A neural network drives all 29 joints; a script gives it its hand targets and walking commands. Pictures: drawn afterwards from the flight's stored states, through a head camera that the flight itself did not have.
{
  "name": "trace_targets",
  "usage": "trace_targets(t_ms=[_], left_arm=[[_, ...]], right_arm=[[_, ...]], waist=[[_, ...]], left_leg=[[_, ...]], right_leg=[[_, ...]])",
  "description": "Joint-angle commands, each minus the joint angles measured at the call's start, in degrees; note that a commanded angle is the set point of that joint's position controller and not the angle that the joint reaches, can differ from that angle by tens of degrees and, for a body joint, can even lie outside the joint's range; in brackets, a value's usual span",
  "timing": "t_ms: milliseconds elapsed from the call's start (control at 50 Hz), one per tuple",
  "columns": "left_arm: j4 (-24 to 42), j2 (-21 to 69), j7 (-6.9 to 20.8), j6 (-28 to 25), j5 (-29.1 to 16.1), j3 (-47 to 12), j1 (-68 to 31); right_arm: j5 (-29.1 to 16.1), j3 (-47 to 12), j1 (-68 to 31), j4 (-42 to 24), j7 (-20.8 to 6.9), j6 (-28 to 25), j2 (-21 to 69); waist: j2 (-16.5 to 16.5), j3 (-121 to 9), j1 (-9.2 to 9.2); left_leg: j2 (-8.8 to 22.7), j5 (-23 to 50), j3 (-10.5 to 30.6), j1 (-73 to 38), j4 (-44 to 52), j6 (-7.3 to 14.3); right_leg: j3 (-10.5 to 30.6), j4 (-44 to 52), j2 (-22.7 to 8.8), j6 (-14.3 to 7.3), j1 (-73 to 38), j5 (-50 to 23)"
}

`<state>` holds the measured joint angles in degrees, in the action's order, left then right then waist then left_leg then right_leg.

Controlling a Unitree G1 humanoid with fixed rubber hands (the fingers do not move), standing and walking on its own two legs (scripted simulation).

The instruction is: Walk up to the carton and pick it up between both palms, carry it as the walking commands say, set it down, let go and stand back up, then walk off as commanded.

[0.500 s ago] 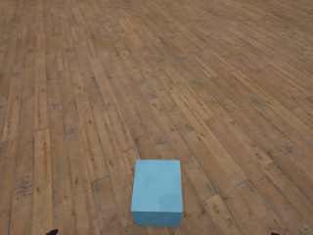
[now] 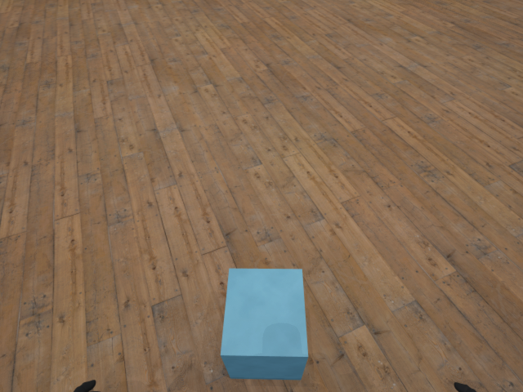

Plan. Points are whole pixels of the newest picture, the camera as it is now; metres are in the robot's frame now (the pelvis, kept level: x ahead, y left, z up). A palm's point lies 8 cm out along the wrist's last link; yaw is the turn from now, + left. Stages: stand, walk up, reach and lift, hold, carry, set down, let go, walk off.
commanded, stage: walk up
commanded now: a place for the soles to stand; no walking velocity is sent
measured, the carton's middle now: (265, 325) +0.45 +0.03 -0.64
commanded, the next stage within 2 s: reach and lift in 0.32 s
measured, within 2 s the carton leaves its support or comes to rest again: neither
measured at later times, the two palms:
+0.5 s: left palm out of the picture +0.15 +0.29 -0.09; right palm out of the picture +0.14 -0.30 -0.11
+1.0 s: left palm (127, 342) +0.25 +0.28 -0.14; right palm (408, 340) +0.26 -0.25 -0.16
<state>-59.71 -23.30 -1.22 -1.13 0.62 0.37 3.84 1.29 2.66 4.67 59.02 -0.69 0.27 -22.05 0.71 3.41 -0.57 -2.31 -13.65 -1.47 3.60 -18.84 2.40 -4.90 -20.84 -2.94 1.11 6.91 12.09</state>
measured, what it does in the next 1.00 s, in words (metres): lowers itself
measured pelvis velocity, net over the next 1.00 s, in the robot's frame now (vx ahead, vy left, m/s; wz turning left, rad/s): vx -0.08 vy -0.03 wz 0.00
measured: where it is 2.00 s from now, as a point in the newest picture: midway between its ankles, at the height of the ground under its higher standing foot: outside the picture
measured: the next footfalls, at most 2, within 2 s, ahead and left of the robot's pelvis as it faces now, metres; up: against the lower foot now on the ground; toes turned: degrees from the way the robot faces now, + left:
none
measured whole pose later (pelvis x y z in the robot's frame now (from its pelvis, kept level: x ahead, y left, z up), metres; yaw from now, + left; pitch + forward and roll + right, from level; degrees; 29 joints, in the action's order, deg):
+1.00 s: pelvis -0.08 -0.03 -0.07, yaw +0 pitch +14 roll +0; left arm -43.3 -24.6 8.6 17.8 -1.2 10.5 -29.1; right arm 0.0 7.5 -24.9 32.3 4.6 22.2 -12.9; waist 0.7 8.1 -1.7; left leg 0.3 -23.2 0.6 48.3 -57.1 -0.2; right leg -3.9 -55.0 -0.3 -1.8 49.6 19.9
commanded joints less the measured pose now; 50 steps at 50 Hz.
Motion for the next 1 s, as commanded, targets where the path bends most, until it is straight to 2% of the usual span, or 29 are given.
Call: trace_targets(t_ms=[0, 60, 120, 140, 240, 300, 320, 340, 380, 400, 420, 440, 460, 480, 500, 540, 560, 640, 680, 720, 740, 760, 780, 800, 820, 840, 900, 960, 980], left_arm=[[2.16, -9.55, -0.29, -0.59, 0.02, 1.95, -1.09], [1.99, -10.22, -0.23, -0.71, 0.37, 1.90, -0.98], [2.19, -10.47, -0.27, -0.97, 0.43, 2.00, -1.30], [2.43, -10.53, -0.24, -0.93, 0.36, 2.10, -1.35], [1.95, -9.53, -0.11, -1.00, 0.44, 1.86, -0.40], [2.11, -10.33, -0.28, -0.95, 0.36, 2.06, -1.09], [22.21, -2.56, 2.22, 3.44, -2.17, 2.37, -7.89], [28.94, -4.77, 3.03, 7.19, 0.50, 4.33, -9.40], [28.61, -5.59, 4.21, 12.06, 5.62, 8.31, -3.66], [28.84, -5.17, 4.38, 13.19, 6.42, 10.25, -3.81], [28.36, -4.95, 4.11, 14.47, 6.20, 11.03, -2.00], [27.12, -4.01, 4.34, 15.09, 5.33, 11.33, -0.50], [27.93, -3.65, 4.32, 15.21, 4.49, 11.72, 0.66], [27.69, -3.26, 4.45, 15.32, 4.09, 11.95, 1.24], [28.09, -2.27, 4.54, 14.96, 3.50, 12.04, 1.01], [28.03, -2.96, 4.82, 13.75, 3.77, 12.81, -1.17], [29.63, -3.99, 4.87, 13.78, 3.16, 13.10, -4.54], [29.85, -8.39, 6.67, 14.77, 1.97, 13.42, -13.74], [31.49, -9.72, 7.45, 15.92, 0.83, 12.73, -21.56], [29.99, -9.78, 8.65, 17.20, -0.65, 11.93, -22.64], [29.51, -10.56, 8.44, 17.64, -0.41, 11.88, -25.32], [29.02, -11.15, 8.86, 18.02, -0.97, 12.53, -27.04], [25.23, -11.92, 9.05, 18.45, 0.12, 13.37, -25.87], [25.62, -10.91, 9.37, 18.48, -0.30, 11.96, -28.05], [25.04, -11.34, 9.65, 18.51, -0.97, 12.53, -30.02], [25.23, -10.91, 9.77, 18.62, -1.04, 12.49, -31.53], [21.63, -11.02, 10.12, 18.12, -1.56, 12.79, -36.38], [21.05, -11.51, 9.41, 17.89, -1.95, 12.77, -42.64], [18.47, -11.97, 9.38, 18.14, -1.23, 13.45, -43.33]], right_arm=[[0.10, 1.59, -2.33, -3.11, 0.19, -0.57, -10.50], [0.07, 1.78, -1.56, -2.96, 0.18, -0.45, -10.47], [0.13, 1.48, -1.55, -3.32, 0.13, -0.38, -10.20], [0.12, 1.46, -1.12, -2.77, 0.21, -0.41, -9.52], [-0.16, 1.52, -1.41, -3.01, 0.14, -0.53, -9.67], [-0.05, 1.47, -1.38, -2.57, 0.01, -0.40, -9.55], [-1.99, 2.48, -6.49, -22.68, -1.41, 2.83, -6.12], [1.14, 6.25, -3.37, -25.30, -1.88, 5.50, -7.49], [3.06, 7.09, 0.62, -23.35, -2.49, 10.37, -7.48], [2.20, 6.58, -1.00, -26.11, -2.10, 11.34, -5.83], [2.02, 7.75, -0.96, -29.62, -1.74, 12.58, -6.22], [1.83, 8.25, -0.76, -29.49, -1.91, 13.37, -5.41], [1.85, 8.80, -0.55, -30.24, -1.86, 14.10, -5.74], [2.37, 9.13, 0.74, -29.13, -1.76, 14.58, -5.71], [1.61, 7.72, 0.09, -30.43, -1.94, 14.41, -3.47], [0.56, 5.30, -2.32, -31.28, -1.84, 13.68, -1.34], [0.65, 6.07, -4.72, -32.36, -1.58, 13.83, -2.31], [-1.56, 4.33, -11.09, -37.03, 0.99, 16.24, 0.82], [-1.78, 4.21, -17.78, -38.54, 2.10, 17.61, 1.57], [-1.98, 3.70, -18.81, -40.20, 3.80, 19.58, 1.83], [-1.05, 5.43, -18.44, -37.69, 4.39, 20.32, -0.12], [-1.71, 4.99, -22.01, -38.72, 4.46, 20.62, 1.38], [-0.81, 5.47, -21.19, -36.74, 4.87, 21.20, 1.10], [-0.89, 4.83, -22.03, -34.46, 5.15, 21.88, 1.70], [-1.52, 4.13, -25.70, -35.78, 5.28, 22.02, 3.05], [-1.16, 5.73, -27.43, -36.52, 5.49, 21.85, 1.93], [-1.22, 5.22, -34.03, -35.18, 5.63, 21.51, 3.51], [-0.84, 7.26, -38.53, -32.54, 5.54, 20.98, 2.05], [-0.36, 7.62, -39.41, -30.00, 5.58, 20.79, 2.57]], waist=[[0.72, -3.62, -0.31], [-0.85, -4.81, -0.30], [1.24, -4.66, 0.23], [-0.34, -4.04, 0.03], [-0.23, -5.65, -0.13], [-0.71, -4.37, -0.23], [-1.05, -0.79, -3.79], [-0.31, -1.29, 0.00], [3.05, -0.96, 0.39], [3.26, -1.46, -0.99], [1.88, -1.60, -0.48], [2.38, -5.59, -1.49], [0.14, -8.80, -1.96], [1.51, -9.48, -1.62], [-0.77, -10.37, -2.62], [-0.06, -12.11, -3.35], [2.64, -12.98, -3.42], [-2.01, -14.29, -3.11], [0.70, -15.36, -3.04], [-2.44, -18.00, -2.34], [0.71, -15.64, -0.95], [-0.82, -18.01, -1.39], [0.71, -16.61, -2.06], [1.10, -16.48, -1.30], [-1.06, -18.20, -1.36], [1.37, -20.17, -0.61], [-0.39, -21.46, -2.11], [-1.53, -27.16, -0.42], [1.00, -27.12, -1.02]], left_leg=[[10.13, 15.81, 7.26, 3.11, 3.38, -1.29], [8.99, 15.67, 5.95, 1.97, 1.92, -1.13], [8.37, 15.40, 5.63, 2.50, 1.66, -1.35], [8.72, 15.86, 5.86, 2.52, 2.43, -1.52], [9.17, 13.30, 6.47, 1.10, 2.69, -0.72], [8.73, 14.82, 5.75, 0.78, 3.16, -1.21], [3.08, 8.59, 0.54, 18.00, -4.60, -3.07], [4.08, 10.37, 2.36, 19.39, -4.26, -2.69], [3.47, 5.96, 3.73, 19.31, -4.48, -1.55], [2.54, 3.23, 2.24, 20.97, -5.09, -1.57], [4.23, 4.27, 3.33, 23.11, -4.64, -1.51], [2.66, 9.05, 2.43, 20.14, -6.36, -2.56], [2.75, 13.29, 2.84, 18.78, -7.62, -2.65], [2.65, 16.18, 2.78, 18.39, -8.74, -2.96], [2.34, 15.92, 2.90, 18.73, -10.81, -2.90], [2.09, 15.18, 2.72, 22.69, -15.31, -2.45], [2.17, 14.87, 2.74, 24.43, -16.96, -2.77], [1.89, 2.45, 0.73, 33.04, -22.83, -2.44], [1.99, -2.57, 0.47, 34.29, -24.41, -2.20], [1.86, -4.62, -0.03, 36.61, -26.57, -1.87], [1.35, -5.04, 0.10, 36.77, -25.83, -1.97], [1.45, -4.87, 0.16, 36.40, -26.88, -1.61], [1.07, -5.66, -0.25, 37.63, -27.02, -1.56], [1.10, -6.37, -0.58, 39.15, -27.06, -1.89], [0.97, -6.15, -0.55, 41.30, -27.97, -1.39], [0.76, -3.97, -0.27, 39.98, -28.57, -1.87], [0.56, -5.03, 0.02, 43.87, -29.36, -1.30], [0.62, -1.78, 1.09, 44.60, -30.08, -1.96], [0.84, -2.68, 1.21, 44.77, -29.89, -2.04]], right_leg=[[3.65, 0.71, -4.78, -2.32, -3.31, -9.62], [4.50, 1.13, -5.71, -2.80, -3.62, -12.44], [5.17, 1.61, -5.95, -3.06, -3.79, -13.84], [4.91, 1.22, -5.92, -3.07, -3.91, -13.73], [4.96, 2.57, -5.58, -2.44, -3.79, -10.34], [5.61, 1.92, -5.92, -2.70, -3.27, -12.86], [1.19, -6.46, 5.44, -4.37, 1.43, -13.09], [3.07, -7.83, 2.97, -4.80, 0.78, -10.16], [2.99, -8.39, 3.15, -3.51, -2.09, -6.12], [3.25, -8.68, 3.76, -2.56, -2.87, -6.01], [3.02, -11.48, 5.21, -1.70, -4.50, -7.85], [2.66, -11.46, 5.48, -2.17, -3.40, -11.42], [3.12, -12.52, 5.97, -1.33, -4.31, -14.59], [2.71, -13.34, 6.14, -0.74, -3.89, -16.57], [3.60, -14.13, 5.80, -0.27, -1.63, -15.37], [4.59, -17.70, 5.07, 0.08, 2.25, -15.92], [5.01, -19.39, 4.45, -0.08, 4.16, -14.95], [6.54, -21.73, 3.46, 0.55, 7.94, -9.66], [6.58, -22.53, 2.92, 0.71, 12.08, -1.41], [8.49, -22.80, 2.90, 0.83, 9.15, -1.60], [7.72, -23.09, 3.11, 0.70, 12.35, 0.37], [7.71, -23.73, 3.12, 0.99, 12.54, 0.68], [7.53, -23.70, 3.07, 1.18, 13.83, 2.10], [7.24, -24.41, 3.23, 1.12, 14.07, 2.24], [7.57, -25.13, 3.22, 1.51, 13.04, 1.67], [8.03, -25.49, 3.14, 1.50, 12.54, -1.09], [7.38, -27.91, 3.03, 2.21, 15.25, -0.58], [5.93, -30.04, 3.83, 2.54, 18.15, -4.02], [5.74, -30.11, 3.29, 2.33, 20.61, -2.47]])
